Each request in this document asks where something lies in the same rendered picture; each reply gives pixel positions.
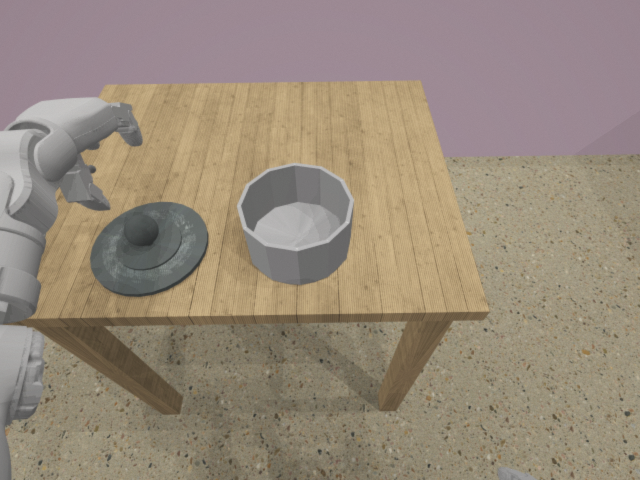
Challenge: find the knob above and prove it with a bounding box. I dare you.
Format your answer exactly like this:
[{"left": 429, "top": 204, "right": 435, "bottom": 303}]
[{"left": 124, "top": 215, "right": 159, "bottom": 246}]

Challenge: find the left robot forearm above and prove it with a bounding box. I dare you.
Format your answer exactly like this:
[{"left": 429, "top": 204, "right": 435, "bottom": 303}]
[{"left": 0, "top": 117, "right": 78, "bottom": 325}]

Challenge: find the table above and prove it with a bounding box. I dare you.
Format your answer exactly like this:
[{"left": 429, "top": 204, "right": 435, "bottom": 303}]
[{"left": 2, "top": 80, "right": 490, "bottom": 415}]

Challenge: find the left robot upper arm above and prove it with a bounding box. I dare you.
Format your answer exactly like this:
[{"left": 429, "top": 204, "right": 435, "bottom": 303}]
[{"left": 0, "top": 325, "right": 45, "bottom": 480}]

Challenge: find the lid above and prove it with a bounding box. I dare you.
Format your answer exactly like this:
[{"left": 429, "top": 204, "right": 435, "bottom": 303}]
[{"left": 90, "top": 202, "right": 208, "bottom": 297}]

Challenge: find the robot left hand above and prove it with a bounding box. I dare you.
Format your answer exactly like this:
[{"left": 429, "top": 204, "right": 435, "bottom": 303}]
[{"left": 16, "top": 97, "right": 143, "bottom": 211}]

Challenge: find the pot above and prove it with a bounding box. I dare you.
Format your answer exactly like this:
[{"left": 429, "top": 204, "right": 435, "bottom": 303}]
[{"left": 237, "top": 163, "right": 354, "bottom": 285}]

